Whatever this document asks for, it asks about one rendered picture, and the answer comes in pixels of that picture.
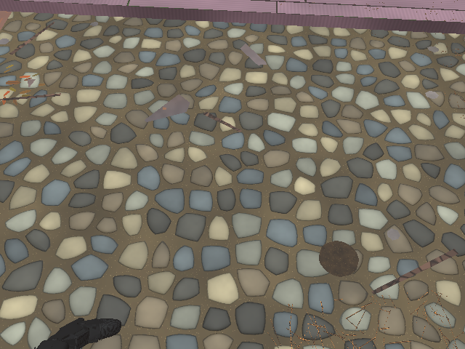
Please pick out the left robot hand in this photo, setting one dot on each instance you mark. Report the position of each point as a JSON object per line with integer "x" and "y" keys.
{"x": 79, "y": 333}

